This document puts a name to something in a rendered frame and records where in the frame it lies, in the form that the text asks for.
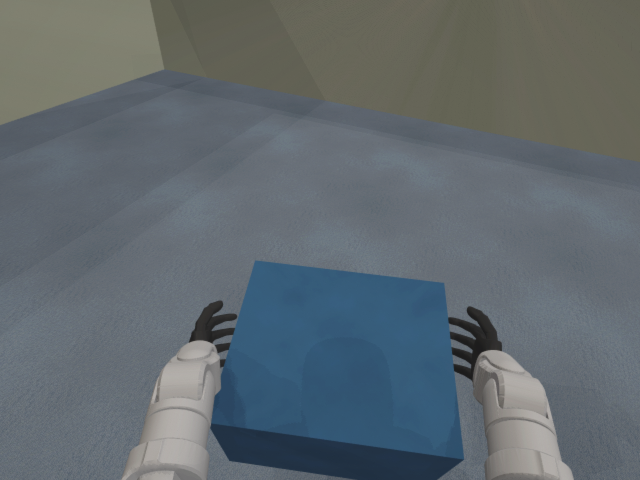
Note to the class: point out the right robot hand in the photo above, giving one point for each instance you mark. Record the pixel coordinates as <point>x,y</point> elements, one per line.
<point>486,339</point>

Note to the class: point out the carton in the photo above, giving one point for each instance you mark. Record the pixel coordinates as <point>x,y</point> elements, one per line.
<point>342,374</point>

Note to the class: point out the left robot hand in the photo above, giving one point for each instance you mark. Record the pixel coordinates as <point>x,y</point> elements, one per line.
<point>205,324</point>

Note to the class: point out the right robot forearm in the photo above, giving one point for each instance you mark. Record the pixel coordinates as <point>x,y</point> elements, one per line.
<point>521,437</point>

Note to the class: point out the left robot forearm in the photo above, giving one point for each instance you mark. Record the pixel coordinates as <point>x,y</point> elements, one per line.
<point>175,433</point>

